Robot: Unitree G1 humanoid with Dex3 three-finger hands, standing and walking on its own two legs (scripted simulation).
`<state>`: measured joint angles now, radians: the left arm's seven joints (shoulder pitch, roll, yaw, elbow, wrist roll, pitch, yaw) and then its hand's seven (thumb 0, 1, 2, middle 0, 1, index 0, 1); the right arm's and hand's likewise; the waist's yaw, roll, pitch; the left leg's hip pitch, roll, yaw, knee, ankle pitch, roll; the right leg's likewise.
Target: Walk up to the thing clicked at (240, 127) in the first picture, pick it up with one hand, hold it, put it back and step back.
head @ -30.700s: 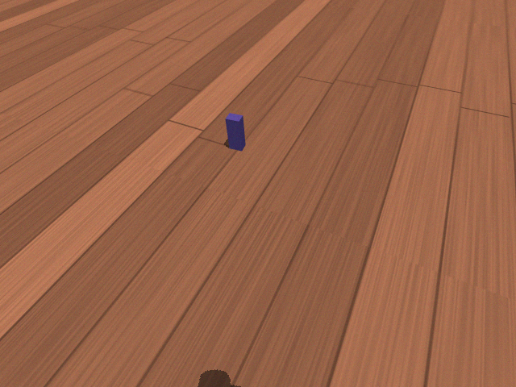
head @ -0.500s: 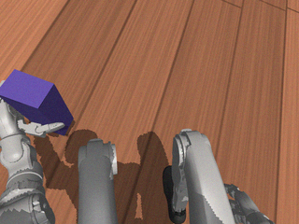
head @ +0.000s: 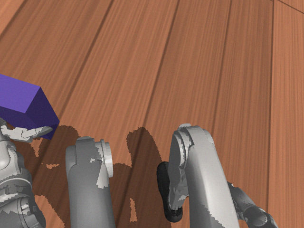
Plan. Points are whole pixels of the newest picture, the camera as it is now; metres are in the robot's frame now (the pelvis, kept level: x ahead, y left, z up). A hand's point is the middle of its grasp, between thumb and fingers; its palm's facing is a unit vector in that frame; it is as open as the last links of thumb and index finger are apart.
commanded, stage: lower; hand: left
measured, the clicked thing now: (28, 113) +0.40 +0.28 -0.12
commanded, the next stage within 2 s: loosen in 1.56 s
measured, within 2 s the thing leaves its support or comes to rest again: rests again in 1.54 s
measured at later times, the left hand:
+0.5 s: hand (26, 115) +0.40 +0.30 -0.15, palm faces +0.42 -0.91 -0.01, open 13.0 cm
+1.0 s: hand (30, 116) +0.41 +0.30 -0.17, palm faces +0.42 -0.91 -0.01, open 13.0 cm
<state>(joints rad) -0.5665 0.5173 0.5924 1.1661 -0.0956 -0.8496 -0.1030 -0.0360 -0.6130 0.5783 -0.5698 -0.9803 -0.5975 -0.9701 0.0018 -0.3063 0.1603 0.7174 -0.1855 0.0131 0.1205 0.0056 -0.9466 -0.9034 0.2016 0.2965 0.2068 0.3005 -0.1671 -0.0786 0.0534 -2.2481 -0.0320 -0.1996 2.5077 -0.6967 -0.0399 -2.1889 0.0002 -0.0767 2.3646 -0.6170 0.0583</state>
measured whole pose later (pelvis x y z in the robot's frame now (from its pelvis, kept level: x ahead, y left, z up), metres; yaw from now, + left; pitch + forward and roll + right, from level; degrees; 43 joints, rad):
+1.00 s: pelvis +0.00 +0.02 -0.02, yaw -4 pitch +18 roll -15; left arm -0.56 0.63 0.57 1.26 -0.05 -0.99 0.04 -0.05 -0.61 0.60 -0.58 -0.95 -0.60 -0.94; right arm -0.09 -0.33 0.32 0.66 -0.29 0.02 0.17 0.00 -0.94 -0.90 0.20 0.30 0.21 0.30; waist -0.20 -0.17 0.19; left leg -2.24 -0.04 -0.28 2.62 -0.71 -0.01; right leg -2.13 0.02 -0.15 2.40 -0.61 0.06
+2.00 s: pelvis -0.01 +0.02 -0.03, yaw -5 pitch +15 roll -16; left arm -0.54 0.66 0.54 1.30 -0.07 -1.09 0.09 -0.03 -0.58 0.35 -0.56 -0.55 -0.57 -0.54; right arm -0.14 -0.34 0.37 0.63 -0.32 0.01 0.19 0.00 -0.93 -0.90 0.20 0.30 0.21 0.30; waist -0.19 -0.20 0.22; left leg -2.22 -0.03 -0.32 2.65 -0.71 -0.01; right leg -2.11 0.04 -0.17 2.39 -0.59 0.06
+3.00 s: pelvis +0.00 +0.01 +0.06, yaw +1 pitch +30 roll -9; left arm -0.35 0.67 0.57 0.83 0.05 -0.39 -0.05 -0.02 -0.51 0.04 -0.07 -0.05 -0.08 -0.04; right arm 0.04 -0.27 0.07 0.60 -0.02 0.11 0.07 0.01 -0.92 -0.90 0.20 0.30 0.21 0.30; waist -0.06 -0.03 -0.10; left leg -2.15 -0.01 -0.13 2.32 -0.69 0.01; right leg -2.09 -0.02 -0.05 2.19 -0.63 0.04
